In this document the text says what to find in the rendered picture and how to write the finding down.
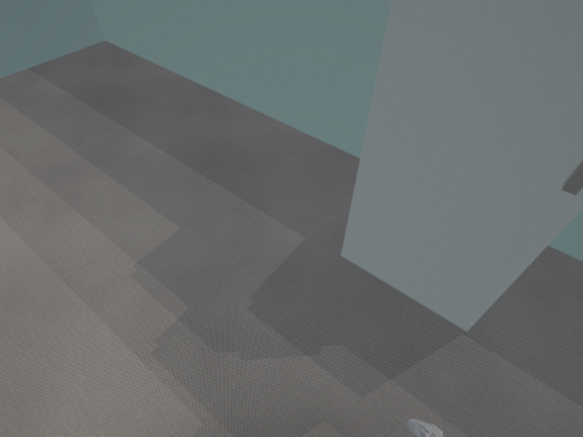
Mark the fridge door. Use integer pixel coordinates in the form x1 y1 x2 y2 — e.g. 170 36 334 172
342 0 583 327

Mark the handle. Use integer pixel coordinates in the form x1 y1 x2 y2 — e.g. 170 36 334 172
561 160 583 196

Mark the right robot hand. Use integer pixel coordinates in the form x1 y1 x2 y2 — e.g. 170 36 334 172
408 419 444 437

